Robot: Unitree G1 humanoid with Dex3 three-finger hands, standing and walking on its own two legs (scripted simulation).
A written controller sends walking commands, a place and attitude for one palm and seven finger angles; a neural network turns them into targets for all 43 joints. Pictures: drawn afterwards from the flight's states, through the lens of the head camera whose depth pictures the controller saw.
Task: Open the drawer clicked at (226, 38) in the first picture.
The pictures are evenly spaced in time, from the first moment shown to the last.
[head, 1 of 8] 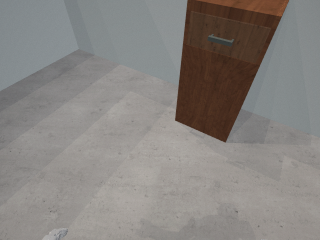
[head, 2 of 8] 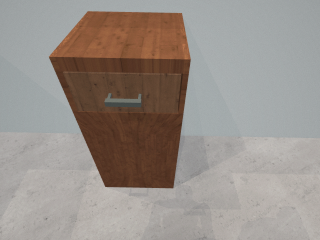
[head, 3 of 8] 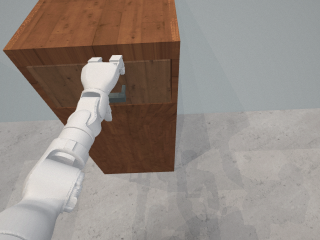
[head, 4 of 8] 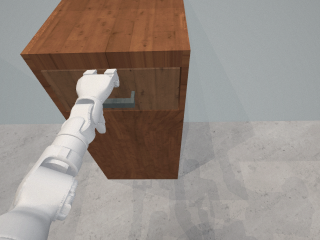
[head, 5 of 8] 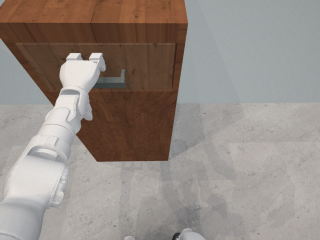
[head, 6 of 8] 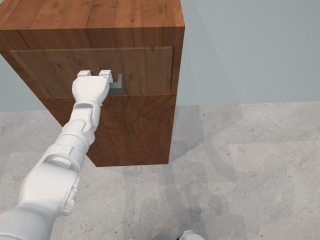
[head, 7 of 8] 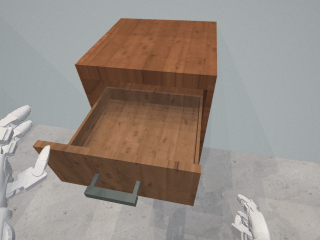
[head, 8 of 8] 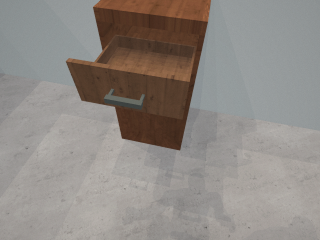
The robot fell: no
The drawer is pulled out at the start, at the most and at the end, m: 0.00 0.30 0.29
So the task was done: yes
